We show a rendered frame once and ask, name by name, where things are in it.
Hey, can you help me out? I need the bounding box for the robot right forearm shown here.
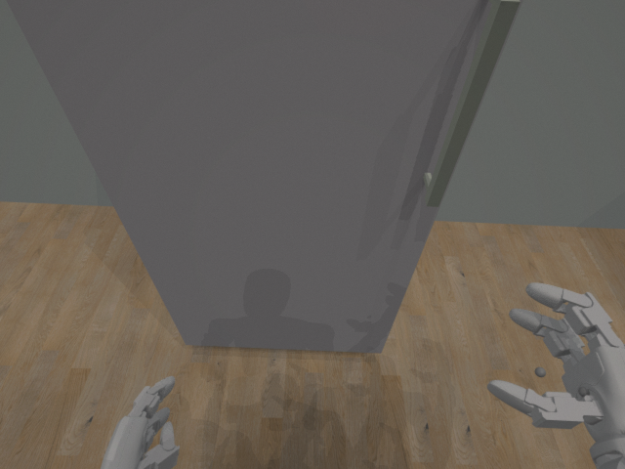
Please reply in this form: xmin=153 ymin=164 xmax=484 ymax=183
xmin=589 ymin=434 xmax=625 ymax=469

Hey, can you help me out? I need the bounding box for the fridge door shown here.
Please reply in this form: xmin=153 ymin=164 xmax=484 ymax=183
xmin=6 ymin=0 xmax=522 ymax=354

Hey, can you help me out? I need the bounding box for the robot left hand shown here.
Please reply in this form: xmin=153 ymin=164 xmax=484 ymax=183
xmin=101 ymin=376 xmax=180 ymax=469

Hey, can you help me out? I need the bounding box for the handle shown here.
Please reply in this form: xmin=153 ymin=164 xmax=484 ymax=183
xmin=423 ymin=0 xmax=521 ymax=207

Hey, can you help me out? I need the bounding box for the robot right hand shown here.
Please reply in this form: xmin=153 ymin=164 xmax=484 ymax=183
xmin=487 ymin=282 xmax=625 ymax=442

